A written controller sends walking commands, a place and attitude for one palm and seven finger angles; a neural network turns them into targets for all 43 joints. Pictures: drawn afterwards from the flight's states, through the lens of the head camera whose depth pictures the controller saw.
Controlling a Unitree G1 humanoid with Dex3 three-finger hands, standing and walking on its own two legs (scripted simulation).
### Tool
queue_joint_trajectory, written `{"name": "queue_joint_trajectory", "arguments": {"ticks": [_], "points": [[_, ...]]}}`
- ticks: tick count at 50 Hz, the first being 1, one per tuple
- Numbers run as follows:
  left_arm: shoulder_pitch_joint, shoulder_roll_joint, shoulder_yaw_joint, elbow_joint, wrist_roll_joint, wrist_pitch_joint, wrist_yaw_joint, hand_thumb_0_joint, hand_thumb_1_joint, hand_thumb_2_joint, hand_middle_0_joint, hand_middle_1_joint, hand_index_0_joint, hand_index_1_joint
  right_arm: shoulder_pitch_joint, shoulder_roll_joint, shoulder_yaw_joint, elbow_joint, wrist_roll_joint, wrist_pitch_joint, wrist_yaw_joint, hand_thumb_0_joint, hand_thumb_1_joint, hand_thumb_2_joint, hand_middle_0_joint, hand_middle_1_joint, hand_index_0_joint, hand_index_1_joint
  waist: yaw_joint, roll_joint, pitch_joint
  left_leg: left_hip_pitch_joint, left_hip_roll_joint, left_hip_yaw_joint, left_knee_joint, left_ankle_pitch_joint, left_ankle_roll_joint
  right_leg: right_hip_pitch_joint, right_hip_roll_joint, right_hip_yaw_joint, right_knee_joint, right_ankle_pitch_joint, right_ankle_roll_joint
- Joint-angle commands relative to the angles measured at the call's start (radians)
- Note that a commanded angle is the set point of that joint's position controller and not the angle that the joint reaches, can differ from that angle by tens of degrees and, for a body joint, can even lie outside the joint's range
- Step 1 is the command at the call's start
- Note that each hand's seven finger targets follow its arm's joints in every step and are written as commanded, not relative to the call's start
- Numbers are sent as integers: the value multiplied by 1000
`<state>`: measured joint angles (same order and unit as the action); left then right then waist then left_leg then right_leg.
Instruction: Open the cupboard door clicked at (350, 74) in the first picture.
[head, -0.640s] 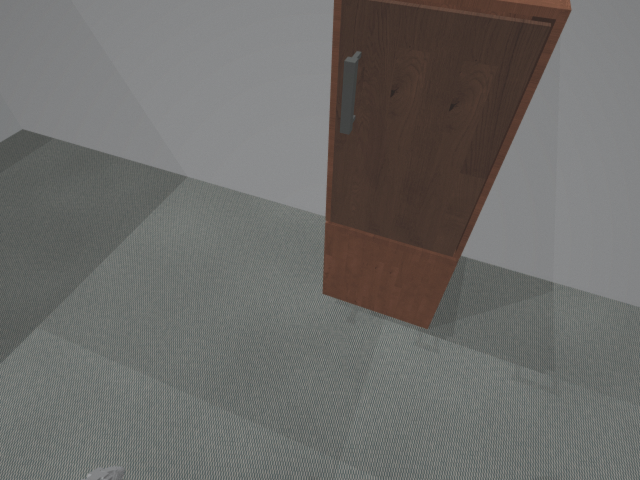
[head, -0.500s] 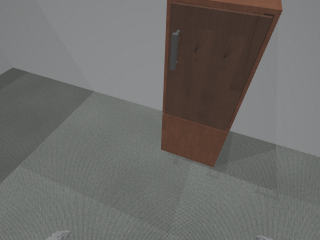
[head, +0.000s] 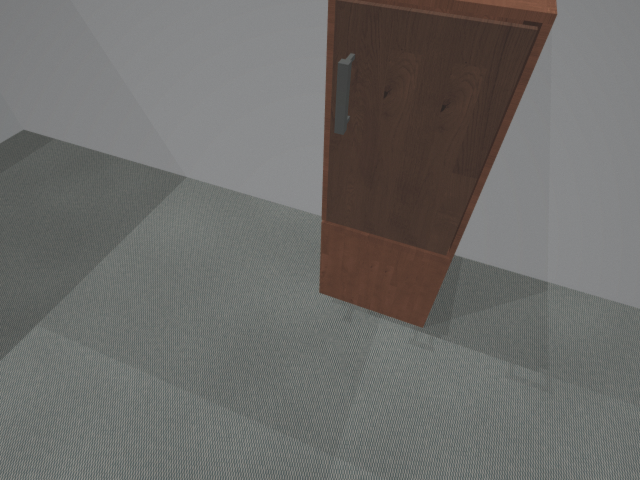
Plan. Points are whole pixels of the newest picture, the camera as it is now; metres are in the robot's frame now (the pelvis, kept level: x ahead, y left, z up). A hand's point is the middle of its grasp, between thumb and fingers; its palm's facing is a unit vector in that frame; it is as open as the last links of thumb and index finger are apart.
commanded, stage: stand and wait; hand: left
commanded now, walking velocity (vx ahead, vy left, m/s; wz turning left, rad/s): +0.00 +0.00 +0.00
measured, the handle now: (345, 94) +0.84 +0.00 +0.07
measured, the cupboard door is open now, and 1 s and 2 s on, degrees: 0 0 0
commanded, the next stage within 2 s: look at it before walking up in 0.22 s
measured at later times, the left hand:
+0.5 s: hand out of the picture +0.07 +0.24 -0.15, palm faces -0.03 -0.94 -0.33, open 7.4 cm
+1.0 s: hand out of the picture +0.08 +0.24 -0.15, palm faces -0.04 -0.94 -0.34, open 7.4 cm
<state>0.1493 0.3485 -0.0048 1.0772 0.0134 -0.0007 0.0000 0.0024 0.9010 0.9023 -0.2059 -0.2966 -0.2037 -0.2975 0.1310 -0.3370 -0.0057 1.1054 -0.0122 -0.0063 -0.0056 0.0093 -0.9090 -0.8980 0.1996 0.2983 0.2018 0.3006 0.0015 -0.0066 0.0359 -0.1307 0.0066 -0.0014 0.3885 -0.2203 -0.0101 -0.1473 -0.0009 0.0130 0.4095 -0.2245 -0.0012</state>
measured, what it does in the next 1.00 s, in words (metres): stands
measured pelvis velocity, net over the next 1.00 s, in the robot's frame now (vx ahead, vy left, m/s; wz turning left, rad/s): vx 0.00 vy -0.01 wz -0.02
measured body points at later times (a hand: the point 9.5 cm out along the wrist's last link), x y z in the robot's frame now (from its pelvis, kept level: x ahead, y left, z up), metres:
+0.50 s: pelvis -0.01 -0.01 +0.00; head +0.00 -0.01 +0.45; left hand +0.07 +0.29 -0.13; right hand +0.07 -0.30 -0.13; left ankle +0.00 +0.13 -0.74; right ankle +0.00 -0.12 -0.74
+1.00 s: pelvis +0.00 -0.01 +0.00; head +0.01 -0.01 +0.45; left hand +0.08 +0.29 -0.13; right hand +0.08 -0.30 -0.13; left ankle +0.00 +0.13 -0.74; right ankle +0.00 -0.12 -0.74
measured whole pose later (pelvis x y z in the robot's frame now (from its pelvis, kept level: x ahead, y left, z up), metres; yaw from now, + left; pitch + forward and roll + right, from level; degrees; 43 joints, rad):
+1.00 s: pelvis +0.00 -0.01 +0.00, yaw -1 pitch -2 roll +0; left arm 0.13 0.34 0.00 1.07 0.02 0.00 0.00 0.00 0.90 0.90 -0.21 -0.30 -0.20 -0.30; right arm 0.11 -0.33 0.00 1.10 -0.01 -0.01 -0.01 0.01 -0.91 -0.90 0.20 0.30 0.20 0.30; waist 0.01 0.00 0.04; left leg -0.12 0.03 0.01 0.36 -0.21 -0.03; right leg -0.15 0.02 0.03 0.39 -0.21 -0.02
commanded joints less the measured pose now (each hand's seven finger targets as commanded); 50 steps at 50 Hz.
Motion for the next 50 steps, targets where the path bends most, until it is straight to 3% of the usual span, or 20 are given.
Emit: {"name": "queue_joint_trajectory", "arguments": {"ticks": [1,21,29,36,47,50], "points": [[-55,197,41,-63,-4,-27,12,0,900,900,-200,-300,-200,-300,-65,-202,-33,-67,3,-26,-8,0,-900,-900,200,300,200,300,-1,7,-49,-13,102,-88,-74,100,37,-2,-118,103,-80,111,-32],[-55,196,41,-58,-2,-29,11,0,900,900,-200,-300,-200,-300,-53,-202,-30,-54,2,-27,-6,0,-900,-900,200,300,200,300,-3,3,-45,-12,105,-89,-86,80,32,-21,-114,114,-99,75,-32],[-51,196,42,-57,-3,-31,12,0,900,900,-200,-300,-200,-300,-55,-199,-29,-53,3,-27,-7,0,-900,-900,200,300,200,300,-2,6,-53,-6,105,-86,-79,99,30,-12,-116,116,-99,104,-34],[-48,198,42,-55,-4,-33,13,0,900,900,-200,-300,-200,-300,-54,-203,-28,-53,4,-29,-9,0,-900,-900,200,300,200,300,-3,11,-83,18,110,-80,-71,164,29,16,-119,112,-82,203,-36],[-57,201,45,-62,-2,-27,11,0,900,900,-200,-300,-200,-300,-57,-204,-32,-56,3,-26,-12,0,-900,-900,200,300,200,300,-5,6,-54,31,116,-64,-70,150,25,-9,-110,126,-85,211,-39],[-5,113,36,-66,-2,-2,15,0,900,900,-200,-300,-200,-300,-4,-105,-21,-62,1,-11,-17,0,-900,-900,200,300,200,300,-6,-4,-67,27,119,-13,-7,161,9,-35,-108,145,-31,287,-33]]}}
